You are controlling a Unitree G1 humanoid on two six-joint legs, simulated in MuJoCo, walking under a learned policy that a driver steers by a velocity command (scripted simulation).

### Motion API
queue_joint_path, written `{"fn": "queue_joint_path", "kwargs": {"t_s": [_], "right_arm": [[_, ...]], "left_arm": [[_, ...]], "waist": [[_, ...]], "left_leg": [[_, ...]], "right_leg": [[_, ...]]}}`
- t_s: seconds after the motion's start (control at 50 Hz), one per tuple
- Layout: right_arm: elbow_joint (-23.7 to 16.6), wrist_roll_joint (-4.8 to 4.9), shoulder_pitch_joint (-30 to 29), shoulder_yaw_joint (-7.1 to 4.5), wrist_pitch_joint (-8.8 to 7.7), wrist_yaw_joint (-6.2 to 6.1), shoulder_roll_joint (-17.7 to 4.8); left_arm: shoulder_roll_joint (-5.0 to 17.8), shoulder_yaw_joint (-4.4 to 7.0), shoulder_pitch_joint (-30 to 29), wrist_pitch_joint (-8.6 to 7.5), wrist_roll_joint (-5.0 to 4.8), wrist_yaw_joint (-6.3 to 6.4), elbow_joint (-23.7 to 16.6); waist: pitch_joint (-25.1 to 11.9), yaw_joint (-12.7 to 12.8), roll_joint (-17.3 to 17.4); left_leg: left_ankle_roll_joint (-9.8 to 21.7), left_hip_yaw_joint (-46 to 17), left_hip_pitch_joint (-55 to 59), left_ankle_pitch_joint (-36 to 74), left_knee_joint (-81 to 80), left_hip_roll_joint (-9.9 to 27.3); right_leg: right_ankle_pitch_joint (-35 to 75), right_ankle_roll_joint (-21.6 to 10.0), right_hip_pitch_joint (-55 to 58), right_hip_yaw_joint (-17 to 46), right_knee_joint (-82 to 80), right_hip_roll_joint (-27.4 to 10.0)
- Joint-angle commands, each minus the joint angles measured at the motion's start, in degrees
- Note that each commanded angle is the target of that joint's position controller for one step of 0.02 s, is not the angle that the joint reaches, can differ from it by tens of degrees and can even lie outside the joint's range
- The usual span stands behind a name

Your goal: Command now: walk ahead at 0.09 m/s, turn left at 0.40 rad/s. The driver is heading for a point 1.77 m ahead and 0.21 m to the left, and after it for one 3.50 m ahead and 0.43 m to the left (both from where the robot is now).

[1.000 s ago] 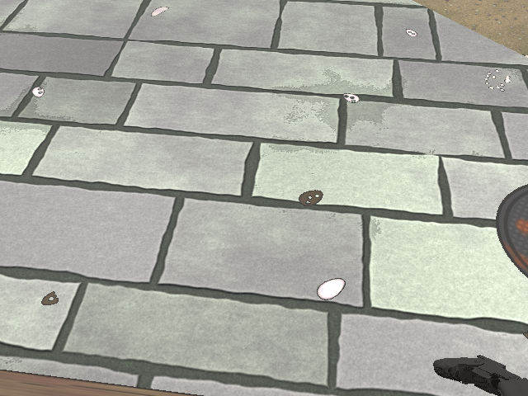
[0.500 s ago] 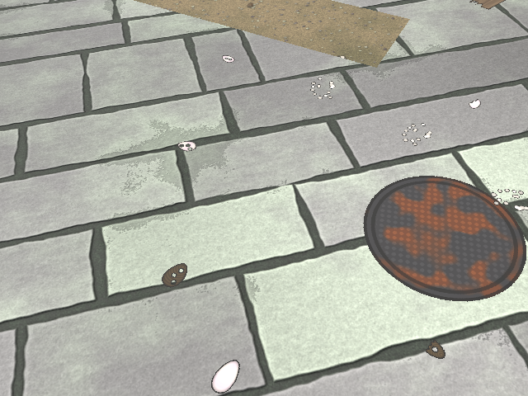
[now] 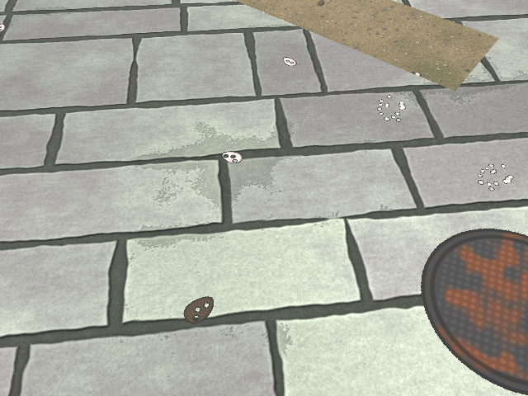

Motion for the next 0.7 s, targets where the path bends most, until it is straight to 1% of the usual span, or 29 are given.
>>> {"fn": "queue_joint_path", "kwargs": {"t_s": [0.02,0.04,0.06,0.08,0.1,0.12,0.14,0.16,0.18,0.2,0.22,0.24,0.26,0.28,0.3,0.32,0.36,0.38,0.42,0.46,0.48,0.5,0.52,0.54,0.56,0.58,0.6,0.66,0.7], "right_arm": [[-6.86,4.90,-10.17,-1.55,-0.30,1.42,-3.37],[-3.66,3.14,-1.73,-2.30,0.12,1.13,-3.18],[0.85,2.03,11.39,-3.34,0.40,0.38,-3.88],[2.57,0.83,18.14,-4.78,0.70,-0.80,-11.82],[1.99,0.66,20.56,-4.51,1.42,-1.91,-13.29],[-0.81,0.36,18.21,-4.48,2.39,-3.33,-12.42],[-3.11,0.43,12.77,-4.71,3.10,-4.81,-13.18],[-4.59,0.39,6.81,-4.53,3.91,-6.04,-13.15],[-5.57,-0.69,4.00,-3.77,4.56,-6.65,-11.91],[-5.85,-0.89,4.54,-3.71,4.17,-6.74,-12.51],[-6.47,-1.14,2.91,-3.57,3.82,-6.33,-12.60],[-7.31,-1.42,2.12,-3.61,3.48,-6.13,-12.62],[-7.98,-0.82,1.05,-3.37,3.55,-7.13,-12.30],[-8.65,-1.03,0.75,-3.26,3.77,-7.96,-11.72],[-9.27,-0.39,0.62,-3.30,4.37,-8.47,-10.52],[-10.18,0.21,0.12,-3.63,5.24,-8.98,-10.29],[-11.38,0.61,-0.98,-4.22,5.84,-9.29,-10.94],[-11.98,0.43,-1.32,-4.56,5.91,-9.08,-11.10],[-11.95,0.26,1.37,-4.77,5.84,-8.09,-10.56],[-12.09,0.17,3.27,-4.05,5.92,-7.57,-7.86],[-11.04,-0.14,6.85,-3.50,5.86,-7.44,-5.47],[-11.05,-1.39,10.38,-2.61,5.57,-7.18,-1.19],[-14.53,0.04,5.55,-3.87,4.18,-7.42,-3.90],[-14.57,-0.03,1.00,-5.54,3.46,-7.81,-9.02],[-13.24,0.06,1.29,-6.66,3.89,-7.92,-11.40],[-11.05,-0.33,3.70,-6.83,4.73,-8.08,-10.60],[-9.65,-0.67,5.76,-6.65,5.19,-7.85,-9.41],[-7.05,-0.19,7.96,-5.09,5.31,-6.53,-3.93],[-7.51,-0.22,3.51,-3.63,4.92,-6.04,-0.91]], "left_arm": [[11.30,4.41,3.14,2.86,-2.12,2.51,-0.35],[9.53,4.16,1.78,3.22,-1.98,2.14,-0.65],[6.99,3.51,1.58,1.98,-1.40,0.88,-1.00],[3.00,2.82,3.05,0.63,-0.92,-0.22,-3.00],[7.33,1.86,2.00,0.00,-2.78,-0.84,-7.00],[9.96,1.92,-5.03,-0.18,-3.17,-0.94,-11.12],[9.44,1.39,-7.20,0.46,-3.01,-0.25,-13.47],[7.45,1.02,-8.58,1.99,-2.87,1.30,-14.03],[7.53,1.45,-9.47,4.02,-2.23,2.62,-13.73],[10.12,2.75,-9.17,5.21,-2.10,3.32,-13.99],[10.30,3.32,-10.24,5.92,-1.29,3.97,-14.40],[9.82,3.63,-10.89,6.01,-0.34,4.32,-15.08],[9.10,3.65,-12.11,6.23,-0.06,4.31,-16.54],[8.16,3.55,-13.28,5.97,0.61,4.07,-17.51],[6.93,3.51,-14.10,5.40,0.53,3.66,-18.24],[5.88,3.24,-16.65,5.08,0.52,3.13,-19.08],[5.95,3.51,-18.32,5.35,-0.35,1.87,-19.72],[7.07,3.95,-18.43,5.67,-0.79,1.30,-19.73],[9.38,5.10,-17.45,6.05,-0.89,0.48,-19.57],[8.90,5.73,-15.58,5.99,-0.25,-0.26,-18.64],[9.12,5.94,-14.07,5.81,0.38,-0.52,-18.36],[12.77,6.44,-9.92,5.46,2.07,-0.85,-18.25],[15.91,7.73,-9.56,5.11,3.03,-1.39,-17.35],[14.81,7.51,-11.42,4.09,3.52,-1.38,-18.13],[13.61,7.38,-15.49,3.78,2.44,-1.17,-18.50],[11.74,6.74,-19.11,3.92,1.30,-0.96,-19.05],[9.91,6.08,-21.27,4.08,0.38,-0.68,-18.68],[6.17,4.75,-19.79,4.53,0.40,-0.55,-15.82],[6.57,4.81,-16.57,4.89,0.42,-0.07,-14.18]], "waist": [[3.20,0.72,-5.10],[0.69,-3.43,-3.03],[-3.85,-8.90,-0.82],[-12.13,-9.53,14.03],[-25.30,-12.41,12.82],[-29.90,-15.39,7.31],[-28.44,-12.88,-0.09],[-23.86,-9.86,-3.82],[-17.22,-7.64,-5.85],[-10.86,-6.28,-4.91],[-6.17,-5.26,-1.58],[-5.10,-4.82,0.10],[-2.08,-4.06,-0.26],[-3.19,-3.76,0.38],[-4.99,-3.39,-0.11],[-7.04,-4.39,1.49],[-9.13,-4.73,6.50],[-8.69,-4.96,8.08],[-7.17,-5.90,9.65],[-4.88,-5.57,7.66],[-4.44,-5.55,5.10],[-7.95,-6.55,-7.95],[-3.62,-6.24,-19.96],[-0.51,-5.24,-16.06],[0.81,-6.87,-13.15],[0.28,-8.56,-12.18],[0.51,-9.57,-11.98],[-0.94,-10.12,-11.49],[-0.24,-6.98,-13.25]], "left_leg": [[1.70,2.36,3.55,-1.56,-4.80,-3.58],[2.58,5.48,13.80,2.56,-7.72,-5.34],[4.27,7.08,30.25,16.27,-10.56,-5.57],[12.54,-6.84,58.35,53.83,6.12,8.90],[21.90,-18.39,68.75,62.11,11.45,18.10],[24.60,-21.27,69.17,48.07,8.60,19.38],[23.66,-21.79,61.00,24.91,4.21,18.27],[22.92,-25.10,47.85,5.00,-1.26,18.63],[22.03,-26.25,32.94,-3.36,-5.47,18.83],[20.05,-24.53,22.12,-15.93,-8.52,14.86],[19.00,-21.06,13.88,-17.71,-9.30,10.78],[18.41,-19.38,10.99,-17.04,-8.88,8.03],[17.28,-15.12,6.61,-17.09,-8.14,3.71],[16.71,-14.01,6.17,-13.68,-6.54,2.13],[14.94,-12.73,7.23,-15.94,-6.56,-0.13],[13.66,-12.49,8.31,-20.31,-6.55,-1.07],[13.73,-15.78,9.27,-30.04,-8.06,1.41],[13.36,-17.07,8.90,-33.75,-8.63,2.19],[12.59,-20.62,7.49,-39.92,-9.19,3.38],[9.88,-21.21,6.12,-46.29,-6.12,1.26],[7.03,-19.51,3.51,-50.13,-1.66,-1.45],[2.21,-11.45,-3.75,-55.59,16.94,-9.08],[0.15,-9.07,-14.25,-58.21,23.78,-13.04],[-1.21,-12.97,-14.37,-54.39,32.65,-11.31],[-1.52,-13.01,-14.16,-49.62,37.04,-11.08],[-2.31,-11.95,-11.54,-45.67,39.46,-10.50],[-3.17,-10.38,-8.42,-41.06,40.88,-10.21],[-5.01,-2.52,2.85,-34.04,31.36,-6.78],[-5.10,0.48,10.32,-34.59,20.39,-5.59]], "right_leg": [[46.00,-7.19,-2.35,11.16,-2.03,-13.92],[46.82,-5.60,-5.45,7.75,5.87,-12.07],[41.33,-2.92,-11.22,2.66,18.53,-8.18],[-3.43,3.78,-35.44,0.37,46.50,-1.90],[-9.94,7.80,-44.33,4.44,64.08,-2.98],[-5.68,8.10,-49.49,8.06,68.19,-5.00],[1.83,7.50,-48.81,9.49,61.94,-7.39],[7.74,8.16,-45.90,9.56,56.77,-8.20],[9.95,8.47,-40.50,8.63,54.66,-8.11],[17.44,7.83,-36.97,8.91,47.11,-7.33],[20.21,7.72,-34.25,7.57,45.46,-5.75],[22.79,7.63,-34.00,7.26,45.29,-4.71],[29.57,8.20,-32.10,8.15,34.11,-4.19],[33.90,8.81,-29.65,7.69,27.32,-3.51],[36.64,8.72,-25.38,8.47,12.07,-4.00],[39.13,9.25,-21.16,8.05,2.89,-2.98],[37.83,9.76,-15.42,8.79,-5.05,-3.23],[35.52,9.44,-12.99,8.56,-8.58,-3.34],[32.65,7.90,-6.42,7.98,-14.72,-3.28],[32.03,4.95,0.97,5.90,-26.83,-3.25],[32.25,3.63,6.56,7.32,-32.21,-6.11],[36.69,-1.29,15.30,21.54,-34.35,-18.90],[34.48,-10.94,9.99,38.46,-42.40,-27.04],[26.70,-13.63,5.53,40.76,-44.62,-26.23],[22.93,-11.37,3.18,35.17,-44.13,-23.03],[22.94,-8.67,1.41,29.89,-43.41,-19.49],[25.53,-7.45,-0.96,25.37,-43.21,-17.14],[27.49,-5.35,-5.35,14.97,-42.82,-11.13],[24.87,-5.69,-7.21,13.50,-43.16,-10.45]]}}
Velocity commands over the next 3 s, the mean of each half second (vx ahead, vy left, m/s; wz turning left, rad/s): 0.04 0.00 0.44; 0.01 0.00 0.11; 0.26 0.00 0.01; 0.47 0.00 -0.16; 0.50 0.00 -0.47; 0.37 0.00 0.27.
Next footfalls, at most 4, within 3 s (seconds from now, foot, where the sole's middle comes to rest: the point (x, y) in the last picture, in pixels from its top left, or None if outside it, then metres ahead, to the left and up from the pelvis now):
0.06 left None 0.20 0.13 -0.84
0.48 right None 0.22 -0.10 -0.84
0.80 left None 0.14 0.13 -0.84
1.74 left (210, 379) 0.54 0.23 -0.84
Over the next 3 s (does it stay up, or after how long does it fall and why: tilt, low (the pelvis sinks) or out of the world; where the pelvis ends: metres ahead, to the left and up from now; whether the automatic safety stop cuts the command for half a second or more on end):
stays up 1.09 0.15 -0.07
